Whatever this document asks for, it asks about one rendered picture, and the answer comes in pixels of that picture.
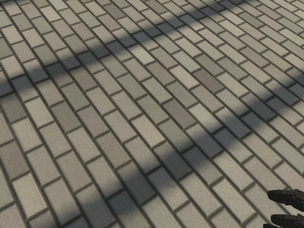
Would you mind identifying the robot right hand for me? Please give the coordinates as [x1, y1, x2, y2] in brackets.
[263, 189, 304, 228]

